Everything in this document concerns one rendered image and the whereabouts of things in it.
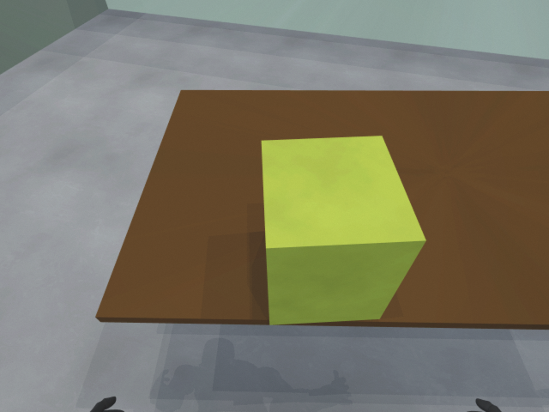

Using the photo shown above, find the table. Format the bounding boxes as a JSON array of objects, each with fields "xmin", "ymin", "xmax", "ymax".
[{"xmin": 95, "ymin": 90, "xmax": 549, "ymax": 330}]

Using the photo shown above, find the carton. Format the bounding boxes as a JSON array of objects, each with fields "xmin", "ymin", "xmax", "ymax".
[{"xmin": 262, "ymin": 136, "xmax": 426, "ymax": 325}]

